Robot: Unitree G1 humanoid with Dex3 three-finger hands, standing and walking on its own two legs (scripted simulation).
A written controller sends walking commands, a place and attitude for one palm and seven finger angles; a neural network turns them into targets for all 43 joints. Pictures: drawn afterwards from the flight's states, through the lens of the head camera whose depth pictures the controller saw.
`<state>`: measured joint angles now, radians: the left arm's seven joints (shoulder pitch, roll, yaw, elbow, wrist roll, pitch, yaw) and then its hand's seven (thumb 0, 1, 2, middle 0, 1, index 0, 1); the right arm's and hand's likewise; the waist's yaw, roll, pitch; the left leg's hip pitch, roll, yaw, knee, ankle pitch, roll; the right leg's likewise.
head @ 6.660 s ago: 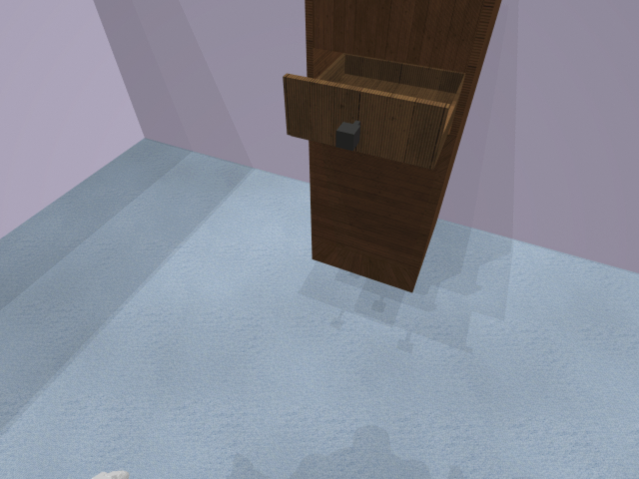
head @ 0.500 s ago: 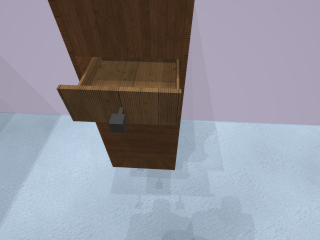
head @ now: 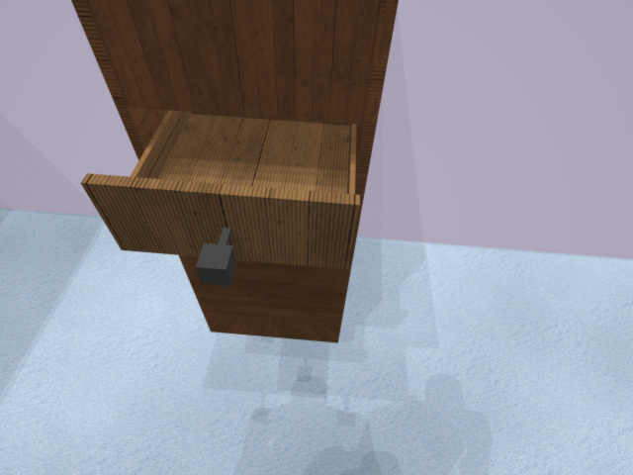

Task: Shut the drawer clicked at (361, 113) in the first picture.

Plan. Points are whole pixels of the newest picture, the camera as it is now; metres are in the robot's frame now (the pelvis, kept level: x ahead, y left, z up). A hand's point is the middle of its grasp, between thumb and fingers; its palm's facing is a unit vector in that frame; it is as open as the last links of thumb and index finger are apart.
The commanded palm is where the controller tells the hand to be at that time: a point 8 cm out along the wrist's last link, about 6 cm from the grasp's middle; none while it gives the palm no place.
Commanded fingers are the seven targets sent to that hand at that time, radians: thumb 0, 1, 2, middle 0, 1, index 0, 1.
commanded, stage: come to a stop and stand still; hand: left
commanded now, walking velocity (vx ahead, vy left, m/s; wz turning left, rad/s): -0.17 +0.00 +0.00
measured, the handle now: (220, 252) +0.40 +0.17 +0.02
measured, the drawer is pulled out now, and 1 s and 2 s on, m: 0.18 0.18 0.18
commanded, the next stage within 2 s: look again from close up in 0.72 s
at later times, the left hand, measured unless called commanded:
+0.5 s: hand out of the picture +0.04 +0.20 -0.18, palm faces +0.00 -0.97 -0.23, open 7.4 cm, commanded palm none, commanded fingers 0.00 0.90 0.90 -0.20 -0.30 -0.20 -0.30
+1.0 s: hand out of the picture +0.01 +0.17 -0.16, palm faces +0.01 -0.98 -0.22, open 7.4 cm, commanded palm none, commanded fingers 0.00 0.90 0.90 -0.20 -0.30 -0.20 -0.30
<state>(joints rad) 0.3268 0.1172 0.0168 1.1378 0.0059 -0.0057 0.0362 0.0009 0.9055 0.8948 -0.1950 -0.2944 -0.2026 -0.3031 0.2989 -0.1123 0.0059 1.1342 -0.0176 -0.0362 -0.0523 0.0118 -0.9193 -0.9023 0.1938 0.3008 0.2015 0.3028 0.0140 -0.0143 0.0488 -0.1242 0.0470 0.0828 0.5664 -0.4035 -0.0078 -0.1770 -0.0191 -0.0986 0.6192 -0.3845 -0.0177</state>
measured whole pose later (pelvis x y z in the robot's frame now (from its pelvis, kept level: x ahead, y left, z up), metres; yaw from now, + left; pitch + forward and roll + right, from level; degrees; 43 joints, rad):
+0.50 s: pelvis +0.00 +0.02 -0.01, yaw +0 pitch -1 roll +0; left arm 0.25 0.18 0.00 1.02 0.02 0.01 0.04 0.00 0.91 0.89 -0.20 -0.29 -0.20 -0.30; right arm 0.25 -0.17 -0.03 1.00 -0.02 0.01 -0.01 0.01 -0.93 -0.90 0.19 0.30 0.20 0.30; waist -0.02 0.00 0.03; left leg -0.23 0.00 0.13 0.66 -0.41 0.04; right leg -0.28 -0.06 0.01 0.69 -0.38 0.04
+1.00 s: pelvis +0.00 -0.01 +0.01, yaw +0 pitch +0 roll +1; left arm 0.26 0.15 -0.02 1.09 0.01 0.00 0.02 0.00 0.91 0.89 -0.20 -0.29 -0.20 -0.30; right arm 0.27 -0.17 0.00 1.09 -0.02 0.00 -0.02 0.01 -0.91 -0.90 0.19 0.30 0.20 0.30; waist 0.00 0.02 0.07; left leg -0.15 0.02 0.11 0.45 -0.30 0.00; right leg -0.21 -0.03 -0.01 0.51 -0.30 0.01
